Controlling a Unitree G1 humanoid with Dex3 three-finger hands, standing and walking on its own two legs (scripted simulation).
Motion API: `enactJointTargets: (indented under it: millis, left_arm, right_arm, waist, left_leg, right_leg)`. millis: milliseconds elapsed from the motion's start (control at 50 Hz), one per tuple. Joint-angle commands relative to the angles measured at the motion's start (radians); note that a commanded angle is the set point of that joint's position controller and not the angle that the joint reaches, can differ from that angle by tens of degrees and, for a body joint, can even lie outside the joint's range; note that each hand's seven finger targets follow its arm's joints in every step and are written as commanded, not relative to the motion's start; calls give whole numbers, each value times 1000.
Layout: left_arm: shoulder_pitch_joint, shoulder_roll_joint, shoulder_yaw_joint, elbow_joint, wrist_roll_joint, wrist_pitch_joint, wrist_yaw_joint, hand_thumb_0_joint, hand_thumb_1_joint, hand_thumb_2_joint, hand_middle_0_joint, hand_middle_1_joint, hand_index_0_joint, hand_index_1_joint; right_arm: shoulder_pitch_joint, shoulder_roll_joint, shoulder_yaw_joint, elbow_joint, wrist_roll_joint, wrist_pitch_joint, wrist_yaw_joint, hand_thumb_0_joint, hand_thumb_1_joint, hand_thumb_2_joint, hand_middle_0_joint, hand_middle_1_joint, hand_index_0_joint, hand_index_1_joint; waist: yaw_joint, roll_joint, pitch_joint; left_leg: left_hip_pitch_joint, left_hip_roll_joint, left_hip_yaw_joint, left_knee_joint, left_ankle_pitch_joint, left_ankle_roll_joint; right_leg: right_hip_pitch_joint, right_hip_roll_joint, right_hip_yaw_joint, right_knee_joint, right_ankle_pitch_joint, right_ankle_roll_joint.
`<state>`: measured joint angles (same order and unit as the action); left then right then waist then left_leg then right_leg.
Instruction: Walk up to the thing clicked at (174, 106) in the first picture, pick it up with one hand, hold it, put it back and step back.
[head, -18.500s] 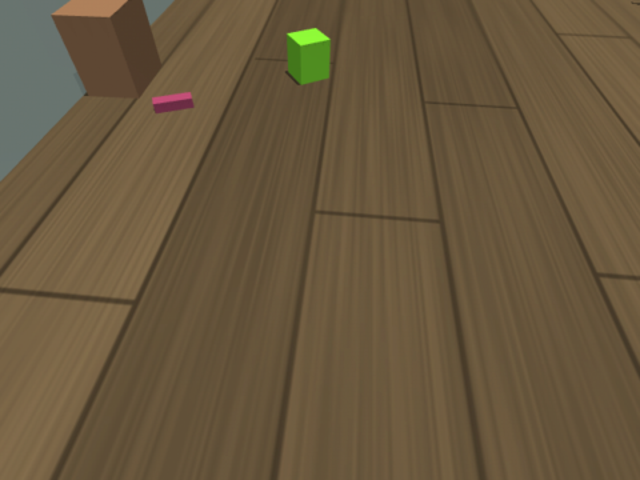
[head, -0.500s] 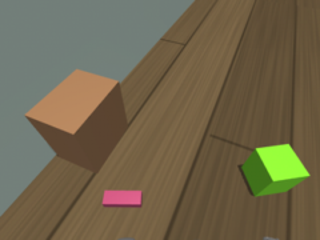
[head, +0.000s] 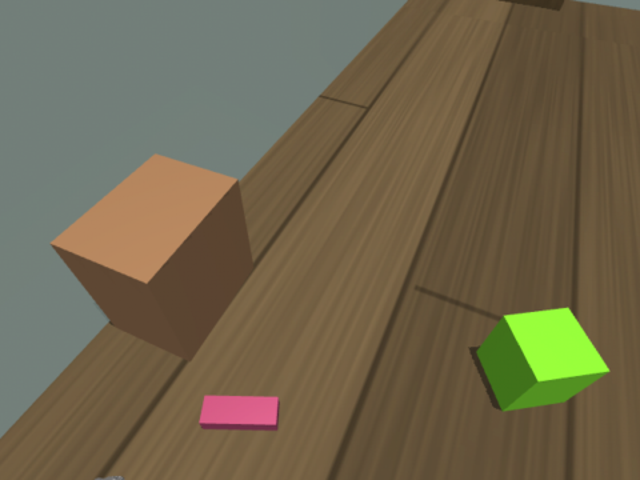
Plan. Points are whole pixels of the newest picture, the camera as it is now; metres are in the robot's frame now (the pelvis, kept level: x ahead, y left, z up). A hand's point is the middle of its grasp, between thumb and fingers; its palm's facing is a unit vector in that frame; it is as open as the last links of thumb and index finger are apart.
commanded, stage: walk up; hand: left
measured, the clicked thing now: (240, 412) +0.42 +0.22 -0.75
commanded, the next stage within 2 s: stand in 0.54 s
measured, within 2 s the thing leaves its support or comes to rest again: neither
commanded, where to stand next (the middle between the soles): +0.03 -0.01 m, yaw -1 degrees
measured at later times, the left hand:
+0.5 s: hand out of the picture +0.08 +0.25 -0.16, palm faces +0.00 -0.94 -0.33, open 7.4 cm
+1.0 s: hand out of the picture +0.09 +0.25 -0.15, palm faces -0.02 -0.94 -0.34, open 7.4 cm
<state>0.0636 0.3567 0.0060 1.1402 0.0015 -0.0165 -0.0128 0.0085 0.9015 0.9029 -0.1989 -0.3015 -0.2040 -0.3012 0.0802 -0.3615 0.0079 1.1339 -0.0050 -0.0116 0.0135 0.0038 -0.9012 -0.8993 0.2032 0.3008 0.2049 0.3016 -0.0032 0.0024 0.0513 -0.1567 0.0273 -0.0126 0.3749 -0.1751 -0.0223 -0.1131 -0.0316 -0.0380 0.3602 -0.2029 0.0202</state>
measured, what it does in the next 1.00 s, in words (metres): stands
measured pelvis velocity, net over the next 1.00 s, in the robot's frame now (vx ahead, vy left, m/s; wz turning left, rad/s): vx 0.01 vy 0.00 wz -0.01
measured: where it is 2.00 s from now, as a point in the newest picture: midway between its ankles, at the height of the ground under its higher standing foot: outside the picture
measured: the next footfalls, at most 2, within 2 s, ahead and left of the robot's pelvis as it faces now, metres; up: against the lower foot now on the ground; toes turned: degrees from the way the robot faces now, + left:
none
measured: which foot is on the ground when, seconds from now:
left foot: down 0.00-1.00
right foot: down 0.00-1.00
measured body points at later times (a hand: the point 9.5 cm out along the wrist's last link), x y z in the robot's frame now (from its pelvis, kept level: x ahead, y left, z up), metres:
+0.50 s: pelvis +0.01 +0.00 +0.00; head +0.01 +0.00 +0.45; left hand +0.08 +0.30 -0.13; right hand +0.08 -0.30 -0.13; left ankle +0.02 +0.13 -0.75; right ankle +0.00 -0.13 -0.75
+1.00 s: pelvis +0.01 +0.00 +0.00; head +0.02 +0.00 +0.45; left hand +0.09 +0.30 -0.13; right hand +0.09 -0.30 -0.13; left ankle +0.02 +0.13 -0.75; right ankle +0.00 -0.13 -0.75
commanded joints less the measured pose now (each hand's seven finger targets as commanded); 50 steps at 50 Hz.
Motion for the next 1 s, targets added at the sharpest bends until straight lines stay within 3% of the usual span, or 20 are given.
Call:
enactJointTargets:
  millis: [0,100,380,580,920,980]
  left_arm:
    - [-54,219,42,-52,6,-22,14,0,900,900,-200,-300,-200,-300]
    - [-44,220,45,-46,9,-24,14,0,900,900,-200,-300,-200,-300]
    - [-29,211,49,-38,10,-18,17,0,900,900,-200,-300,-200,-300]
    - [-6,203,41,-48,4,-17,21,0,900,900,-200,-300,-200,-300]
    - [-1,210,35,-60,6,-14,18,0,900,900,-200,-300,-200,-300]
    - [0,210,35,-60,8,-14,17,0,900,900,-200,-300,-200,-300]
  right_arm:
    - [-46,-209,-44,-47,4,-17,-9,0,-900,-900,200,300,200,300]
    - [-42,-210,-46,-42,5,-17,-11,0,-900,-900,200,300,200,300]
    - [-31,-202,-48,-33,4,-12,-13,0,-900,-900,200,300,200,300]
    - [-43,-210,-48,-45,-3,-18,-21,0,-900,-900,200,300,200,300]
    - [-46,-205,-41,-48,-1,-17,-18,0,-900,-900,200,300,200,300]
    - [-38,-207,-43,-46,-3,-15,-17,0,-900,-900,200,300,200,300]
  waist:
    - [1,3,-72]
    - [1,-4,-106]
    - [-1,-3,-70]
    - [3,17,-90]
    - [2,8,-73]
    - [-3,6,-69]
  left_leg:
    - [12,86,-74,-77,75,42]
    - [44,87,-64,-65,120,43]
    - [22,86,-79,-89,101,39]
    - [52,107,-71,-79,212,31]
    - [51,108,-67,-101,164,28]
    - [40,103,-65,-106,89,27]
  right_leg:
    - [0,-96,82,-91,56,-35]
    - [19,-101,80,-91,108,-35]
    - [13,-93,76,-102,67,-32]
    - [32,-110,80,-85,174,-29]
    - [12,-106,82,-98,129,-30]
    - [0,-105,85,-110,64,-29]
